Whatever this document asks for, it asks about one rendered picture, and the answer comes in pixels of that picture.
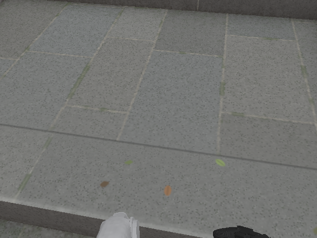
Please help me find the robot left shin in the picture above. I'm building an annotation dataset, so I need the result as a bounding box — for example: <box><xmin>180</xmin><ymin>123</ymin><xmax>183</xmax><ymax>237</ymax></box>
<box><xmin>100</xmin><ymin>212</ymin><xmax>129</xmax><ymax>228</ymax></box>

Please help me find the right robot hand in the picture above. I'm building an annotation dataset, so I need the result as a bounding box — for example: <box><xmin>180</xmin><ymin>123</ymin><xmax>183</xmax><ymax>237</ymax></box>
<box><xmin>213</xmin><ymin>225</ymin><xmax>270</xmax><ymax>238</ymax></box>

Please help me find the robot left thigh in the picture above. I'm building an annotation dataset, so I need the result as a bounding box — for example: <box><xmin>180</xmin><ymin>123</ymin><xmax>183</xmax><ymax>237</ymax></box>
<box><xmin>96</xmin><ymin>215</ymin><xmax>140</xmax><ymax>238</ymax></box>

